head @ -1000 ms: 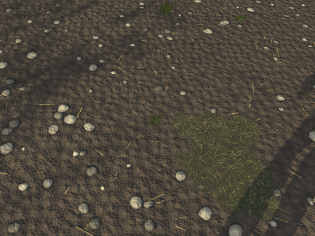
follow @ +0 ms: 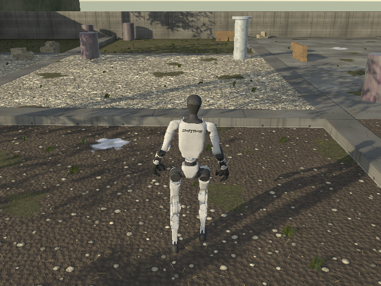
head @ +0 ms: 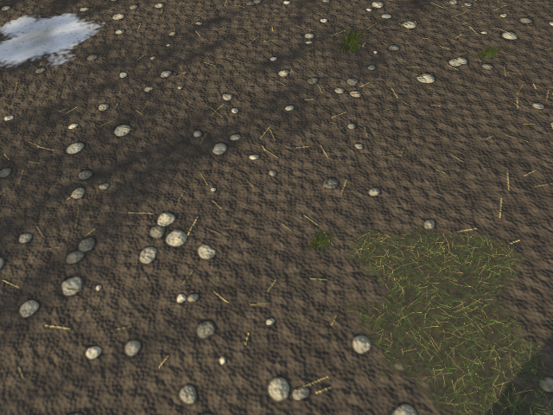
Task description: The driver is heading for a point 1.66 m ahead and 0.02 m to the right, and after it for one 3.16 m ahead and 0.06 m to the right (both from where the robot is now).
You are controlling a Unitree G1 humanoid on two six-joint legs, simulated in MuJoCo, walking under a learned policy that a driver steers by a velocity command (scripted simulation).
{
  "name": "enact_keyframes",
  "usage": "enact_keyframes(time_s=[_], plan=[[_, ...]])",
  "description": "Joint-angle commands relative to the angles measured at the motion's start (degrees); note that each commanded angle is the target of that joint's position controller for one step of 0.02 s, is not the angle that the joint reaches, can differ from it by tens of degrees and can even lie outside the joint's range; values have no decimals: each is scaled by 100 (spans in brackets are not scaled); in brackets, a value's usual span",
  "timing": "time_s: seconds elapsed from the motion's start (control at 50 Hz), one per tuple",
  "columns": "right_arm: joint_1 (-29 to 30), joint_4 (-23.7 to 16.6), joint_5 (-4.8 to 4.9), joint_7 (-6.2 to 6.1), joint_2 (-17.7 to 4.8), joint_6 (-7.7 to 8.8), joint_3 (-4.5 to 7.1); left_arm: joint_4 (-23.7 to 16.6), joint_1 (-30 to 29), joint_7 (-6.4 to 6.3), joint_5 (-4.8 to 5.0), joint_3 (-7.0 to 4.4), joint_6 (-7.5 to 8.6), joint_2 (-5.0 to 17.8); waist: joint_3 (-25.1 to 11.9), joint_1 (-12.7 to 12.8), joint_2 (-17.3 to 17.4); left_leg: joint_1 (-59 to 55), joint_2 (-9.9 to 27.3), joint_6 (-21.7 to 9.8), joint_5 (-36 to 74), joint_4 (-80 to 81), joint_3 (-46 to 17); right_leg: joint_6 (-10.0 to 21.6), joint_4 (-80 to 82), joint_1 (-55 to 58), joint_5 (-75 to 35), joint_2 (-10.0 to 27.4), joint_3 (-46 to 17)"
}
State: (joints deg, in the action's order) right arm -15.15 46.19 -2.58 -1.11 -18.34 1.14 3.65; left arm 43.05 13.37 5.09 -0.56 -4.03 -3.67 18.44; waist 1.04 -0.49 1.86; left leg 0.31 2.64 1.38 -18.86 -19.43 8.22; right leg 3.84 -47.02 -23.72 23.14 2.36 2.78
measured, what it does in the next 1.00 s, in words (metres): walks ahead, turning left: right foot, then left foot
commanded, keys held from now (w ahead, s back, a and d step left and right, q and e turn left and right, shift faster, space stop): w+e+shift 0.12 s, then w+shift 0.16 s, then w+q+shift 0.06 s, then q+shift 0.60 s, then shift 0.06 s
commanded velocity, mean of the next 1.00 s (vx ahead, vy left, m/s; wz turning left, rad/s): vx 0.46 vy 0.00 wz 0.19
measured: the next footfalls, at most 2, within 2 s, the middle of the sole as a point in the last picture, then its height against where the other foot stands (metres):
right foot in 0.08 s outside the picture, level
left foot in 0.54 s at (361, 387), level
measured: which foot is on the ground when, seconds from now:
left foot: down 0.00-0.10, up 0.12-0.52, down 0.54-1.00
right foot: up 0.00-0.06, down 0.08-0.54, up 0.56-1.00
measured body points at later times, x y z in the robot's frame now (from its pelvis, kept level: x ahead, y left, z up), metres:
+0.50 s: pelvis +0.31 -0.12 -0.03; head +0.35 -0.14 +0.42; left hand +0.31 +0.15 -0.15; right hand +0.47 -0.38 -0.14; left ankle +0.54 -0.10 -0.71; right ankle +0.06 -0.11 -0.73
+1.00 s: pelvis +0.53 -0.20 +0.00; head +0.57 -0.18 +0.45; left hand +0.67 +0.09 -0.09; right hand +0.67 -0.49 -0.10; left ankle +0.53 -0.13 -0.74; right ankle +0.65 -0.33 -0.71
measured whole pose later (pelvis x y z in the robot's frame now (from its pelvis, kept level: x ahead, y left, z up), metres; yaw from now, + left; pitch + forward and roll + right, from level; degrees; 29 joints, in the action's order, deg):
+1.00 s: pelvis +0.53 -0.20 +0.00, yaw +16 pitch +1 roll +0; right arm -17.3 43.0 -0.8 -0.6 -20.0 -2.5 5.9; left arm 38.0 4.0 -2.0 -1.1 1.0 -0.5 16.8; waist 2.8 -4.4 -1.4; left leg 15.2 -13.8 -4.9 -11.5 -28.5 -18.5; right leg -2.9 -43.1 -29.0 15.6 -1.5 -9.2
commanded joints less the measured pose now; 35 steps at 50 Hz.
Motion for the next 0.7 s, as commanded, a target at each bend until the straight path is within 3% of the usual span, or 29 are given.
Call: enact_keyframes(time_s=[0.02, 0.04, 0.06, 0.08, 0.1, 0.12, 0.14, 0.16, 0.18, 0.22, 0.28, 0.34, 0.4, 0.44, 0.48, 0.5, 0.52, 0.54, 0.56, 0.58, 0.6, 0.62, 0.64, 0.68, 0.7], plan=[[470, -384, -26, 53, -1005, 171, 264, -645, -698, 87, 30, -68, 131, 402, 383, -35, 554, 574, 1363, -769, -1335, 1103, -584, 139, 585, 71, -32, -40, 470], [499, -383, -14, 66, -1016, 160, 268, -583, -464, 72, 19, -70, 156, 400, 370, 84, 462, 837, 1345, -753, -1192, 757, -333, 212, 764, 506, -114, -182, 702], [588, -401, 14, 74, -1021, 148, 260, -413, 70, 28, -10, -98, 195, 415, 213, 390, 224, 1224, 1220, -693, -404, -46, 42, 304, 1031, 1270, -206, -451, 929], [576, -418, 2, 95, -886, 147, 202, -16, 1214, -64, -63, -223, 252, 633, -269, 899, -455, 1802, 894, -607, 1037, -1951, 486, 487, 1224, 2528, 177, -730, 677], [997, -770, 20, 161, -382, 166, 21, 209, 2308, -204, -68, -414, 311, 1347, -476, 1404, -2133, 3493, 244, -267, 585, -4548, 694, 1069, 2435, 3481, 2173, 435, -1929], [1670, -1265, -36, 219, -29, 247, -98, -67, 1816, -212, -22, -314, 382, 1454, -133, 1087, -2388, 5320, -577, -140, -1166, -5466, -684, 1481, 4017, 3345, 3221, 1234, -5092], [1771, -1322, -116, 278, -300, 338, -87, -191, 1378, -263, -28, -295, 405, 1356, 194, 932, -1421, 5808, -85, -186, -714, -5811, -1141, 1488, 3975, 3271, 2535, 1557, -4879], [1440, -1118, -107, 330, -487, 406, -64, -188, 1300, -325, -59, -269, 446, 1213, 108, 704, -771, 5451, 193, -237, -85, -5523, -1129, 1359, 3662, 2997, 1869, 1478, -4140], [995, -875, -114, 360, -555, 416, -55, -174, 1181, -366, -67, -228, 485, 1090, 157, 424, -374, 4931, 389, -233, 272, -5027, -1065, 1156, 3618, 2584, 1380, 1190, -3410], [684, -635, -158, 425, -516, 280, -89, -215, 848, -429, -37, -97, 628, 837, 217, 202, -589, 4288, 489, -124, 811, -4561, -903, 872, 3913, 2027, 637, 674, -2598], [1158, -725, -55, 457, -377, 98, -143, 46, 1267, -393, 46, -57, 803, 709, 556, 296, -394, 4617, 430, -66, 1316, -4049, -617, 845, 4214, 2085, -658, 422, -1955], [1740, -894, 68, 483, -230, 108, -218, 240, 1574, -381, 69, -16, 908, 621, 660, 457, -387, 4780, 252, -193, 1834, -3303, -259, 580, 4325, 2431, -2300, 294, -1202], [2068, -973, 113, 532, 169, 214, -400, 483, 1601, -442, 7, 130, 979, 340, 834, 474, -392, 3829, -93, -440, 2326, -1968, 231, 229, 4383, 2216, -5203, 220, -293], [1808, -867, 149, 499, 101, 247, -401, 616, 1560, -533, -46, 140, 1030, 466, 528, 311, -540, 3100, -510, -688, 2619, -1589, 292, 2, 4099, 2613, -7066, 411, 10], [595, -419, 141, 431, -253, 260, -289, 575, 1262, -684, -129, 78, 989, 658, -211, -248, -736, 1995, -1020, -783, 2625, -1417, 254, -318, 2805, 3056, -8401, 464, 212], [-474, -52, 138, 390, -516, 265, -185, 495, 958, -760, -171, 20, 935, 791, -645, -728, -787, 1072, -1173, -776, 2667, -1315, 147, -473, 1464, 2937, -8491, 411, 289], [-1503, 276, 96, 322, -697, 278, -94, 385, 538, -802, -112, -25, 896, 887, -944, -1225, -810, 149, -983, -894, 3122, -871, -116, -577, -258, 2471, -7997, 315, 370], [-2057, 466, 56, 229, -853, 266, -14, 265, 212, -772, -60, -2, 913, 679, -1030, -1409, -81, -667, -298, -1232, 3928, -765, -860, -676, -2737, 1387, -3822, -497, 443], [-1686, 343, -9, 236, -1387, 266, 138, 62, 1197, -738, 75, 160, 906, -158, -1709, -339, 1375, -2572, 1327, -2216, 8443, -1847, -3214, -926, -5128, -1001, 1137, -1222, -202], [-1153, 92, 197, 244, -1483, 235, 291, 3, 1519, -736, 94, 206, 883, 168, -3008, -298, 629, -2888, 1761, -2965, 6924, -866, -4637, -796, -5632, -1425, 411, -1021, -1053], [-347, -259, 303, 158, -1111, 149, 257, -25, 1173, -691, -42, 239, 881, 435, -2246, -139, -150, -1676, 1472, -2808, 4629, -303, -4373, -594, -5106, -1309, -184, -589, -1110], [-21, -293, 310, 111, -618, 61, 123, -93, 724, -632, -178, 230, 880, 511, -1175, 49, -690, -362, 1104, -2528, 3617, 108, -3892, -494, -4453, -1277, -254, -395, -960], [-44, -247, 320, 91, -432, 40, 69, -238, 369, -616, -258, 233, 806, 463, -558, 126, -940, 513, 859, -2348, 3821, 309, -3566, -551, -3917, -1202, -192, -241, -912], [-224, -128, 268, 127, -484, 59, 58, -355, 260, -648, -307, 284, 498, 353, -93, 282, -961, 1783, 509, -2094, 4468, 398, -2998, -692, -2868, -621, -94, -75, -799], [-245, -134, 222, 167, -651, 95, 106, -403, 262, -676, -306, 330, 420, 216, -149, 318, -860, 2089, 340, -2037, 4944, 291, -2821, -738, -2483, -400, -96, -77, -701]])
